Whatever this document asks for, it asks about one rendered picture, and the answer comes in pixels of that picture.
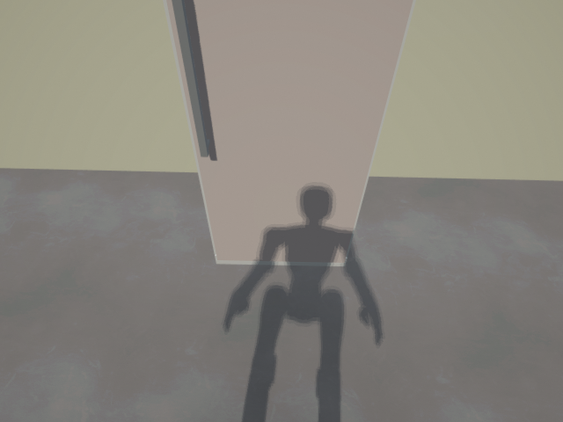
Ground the handle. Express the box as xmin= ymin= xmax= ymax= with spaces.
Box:
xmin=172 ymin=0 xmax=210 ymax=157

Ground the fridge door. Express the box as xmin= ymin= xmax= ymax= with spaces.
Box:
xmin=166 ymin=0 xmax=413 ymax=263

